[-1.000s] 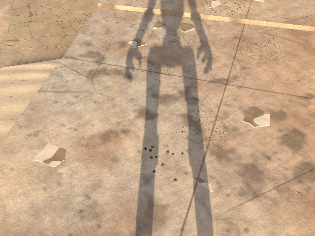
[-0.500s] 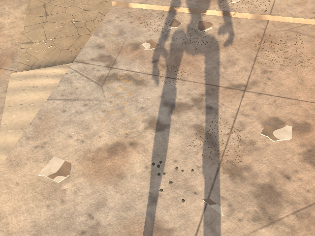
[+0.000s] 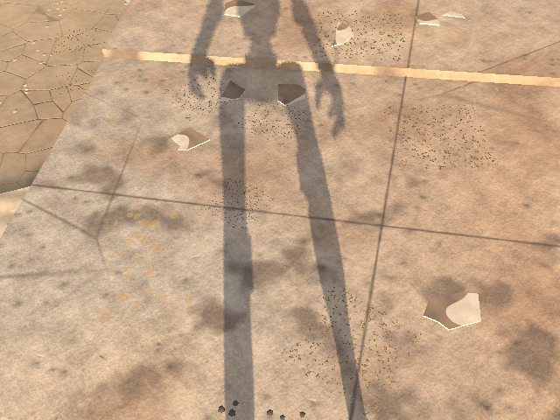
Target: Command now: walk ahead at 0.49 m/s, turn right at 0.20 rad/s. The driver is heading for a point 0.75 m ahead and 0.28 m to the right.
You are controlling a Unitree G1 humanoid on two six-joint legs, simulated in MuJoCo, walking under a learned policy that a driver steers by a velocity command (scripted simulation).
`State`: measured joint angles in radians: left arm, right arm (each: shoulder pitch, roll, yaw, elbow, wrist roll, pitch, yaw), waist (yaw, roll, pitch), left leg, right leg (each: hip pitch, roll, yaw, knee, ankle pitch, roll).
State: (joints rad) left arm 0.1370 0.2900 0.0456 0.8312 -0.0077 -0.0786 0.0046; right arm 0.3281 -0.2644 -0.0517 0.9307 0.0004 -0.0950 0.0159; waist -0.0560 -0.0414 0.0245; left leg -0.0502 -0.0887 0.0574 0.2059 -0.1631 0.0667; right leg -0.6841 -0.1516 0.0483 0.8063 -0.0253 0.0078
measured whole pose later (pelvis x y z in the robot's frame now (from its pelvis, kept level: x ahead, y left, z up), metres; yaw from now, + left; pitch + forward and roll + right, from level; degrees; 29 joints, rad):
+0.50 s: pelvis +0.29 -0.09 +0.00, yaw -15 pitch +2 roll +0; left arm 0.34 0.27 0.06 0.76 -0.01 -0.06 0.00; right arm 0.07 -0.31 -0.04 0.78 -0.01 -0.10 0.00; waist 0.05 0.03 0.04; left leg -0.65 0.09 -0.10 0.79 -0.10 -0.05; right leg -0.16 0.11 0.09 0.31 -0.17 -0.10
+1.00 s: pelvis +0.57 -0.12 +0.00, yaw -32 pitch +1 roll +2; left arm 0.21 0.32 0.07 0.65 -0.02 -0.02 0.00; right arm 0.30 -0.28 -0.06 0.85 0.00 -0.10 0.01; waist -0.06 -0.05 0.03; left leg -0.09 -0.03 0.12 0.28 -0.21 0.03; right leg -0.68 -0.10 0.07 0.99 -0.18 0.01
